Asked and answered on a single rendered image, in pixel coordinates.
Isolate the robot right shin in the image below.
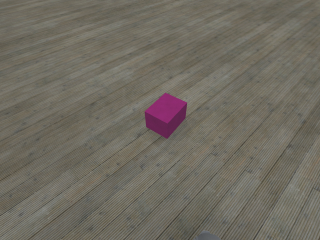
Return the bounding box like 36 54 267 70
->
199 230 210 235

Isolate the carton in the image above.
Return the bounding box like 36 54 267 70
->
145 93 187 139

